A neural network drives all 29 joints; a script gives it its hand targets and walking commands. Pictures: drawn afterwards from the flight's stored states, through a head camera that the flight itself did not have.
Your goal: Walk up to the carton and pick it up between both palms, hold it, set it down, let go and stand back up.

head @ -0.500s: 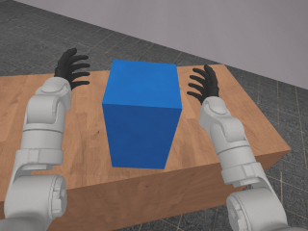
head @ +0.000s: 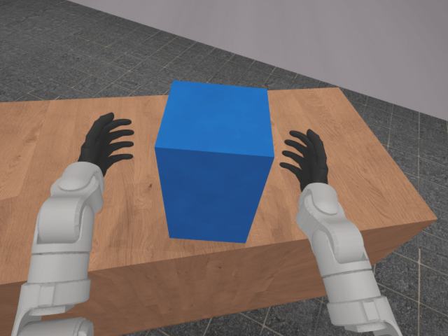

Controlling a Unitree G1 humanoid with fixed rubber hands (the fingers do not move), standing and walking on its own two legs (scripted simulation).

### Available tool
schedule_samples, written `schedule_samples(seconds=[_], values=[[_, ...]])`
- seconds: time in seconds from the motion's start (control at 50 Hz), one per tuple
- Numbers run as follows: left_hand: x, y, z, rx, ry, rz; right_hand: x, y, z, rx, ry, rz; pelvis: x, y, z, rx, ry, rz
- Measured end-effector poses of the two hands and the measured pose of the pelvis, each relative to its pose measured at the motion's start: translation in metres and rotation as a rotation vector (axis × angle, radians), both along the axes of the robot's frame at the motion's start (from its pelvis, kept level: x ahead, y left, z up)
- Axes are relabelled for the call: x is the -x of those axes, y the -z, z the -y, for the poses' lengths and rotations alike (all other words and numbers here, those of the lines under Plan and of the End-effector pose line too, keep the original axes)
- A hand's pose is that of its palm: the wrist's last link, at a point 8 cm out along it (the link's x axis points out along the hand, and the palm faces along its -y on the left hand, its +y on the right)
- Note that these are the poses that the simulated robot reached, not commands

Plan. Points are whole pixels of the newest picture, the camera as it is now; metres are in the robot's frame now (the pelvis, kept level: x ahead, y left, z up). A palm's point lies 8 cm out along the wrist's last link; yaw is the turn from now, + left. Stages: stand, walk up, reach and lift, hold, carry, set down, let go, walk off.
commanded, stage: set down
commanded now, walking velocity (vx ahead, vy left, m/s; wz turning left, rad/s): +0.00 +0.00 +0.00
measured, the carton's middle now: (213, 171) +0.40 +0.03 +0.05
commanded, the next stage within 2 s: let go in 1.94 s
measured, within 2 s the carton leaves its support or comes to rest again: neither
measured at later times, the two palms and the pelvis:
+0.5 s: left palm (89, 230) +0.27 +0.23 +0.05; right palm (310, 235) +0.27 -0.14 +0.05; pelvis +0.02 +0.00 +0.00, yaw +0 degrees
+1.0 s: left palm (88, 262) +0.23 +0.23 +0.01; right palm (314, 267) +0.23 -0.15 +0.01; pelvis +0.03 +0.01 +0.00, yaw +0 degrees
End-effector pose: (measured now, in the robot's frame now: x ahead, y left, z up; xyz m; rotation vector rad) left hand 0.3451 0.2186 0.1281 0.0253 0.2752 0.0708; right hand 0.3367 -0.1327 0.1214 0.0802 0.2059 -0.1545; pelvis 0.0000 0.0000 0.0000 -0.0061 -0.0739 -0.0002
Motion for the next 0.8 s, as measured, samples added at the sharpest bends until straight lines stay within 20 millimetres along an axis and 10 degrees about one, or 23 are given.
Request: schedule_samples(seconds=[0.8], values=[[0.113, 0.113, -0.011, -0.006, 0.013, -0.036, 0.099, 0.109, 0.017, 0.044, -0.015, -0.102, -0.024, -0.001, -0.007, 0.001, -0.005, -0.028]])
